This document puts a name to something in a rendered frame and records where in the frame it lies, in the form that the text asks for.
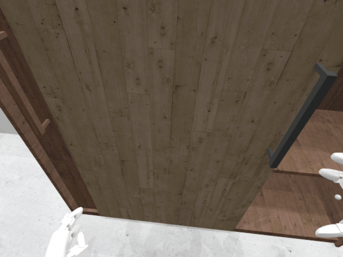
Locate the robot right hand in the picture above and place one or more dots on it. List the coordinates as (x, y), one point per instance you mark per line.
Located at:
(332, 230)

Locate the handle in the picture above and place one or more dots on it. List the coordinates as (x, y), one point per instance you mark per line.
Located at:
(19, 95)
(322, 86)

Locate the wardrobe door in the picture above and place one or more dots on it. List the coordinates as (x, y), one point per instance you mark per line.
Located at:
(168, 107)
(52, 140)

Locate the robot left hand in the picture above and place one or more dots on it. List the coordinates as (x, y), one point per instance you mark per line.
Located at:
(62, 238)

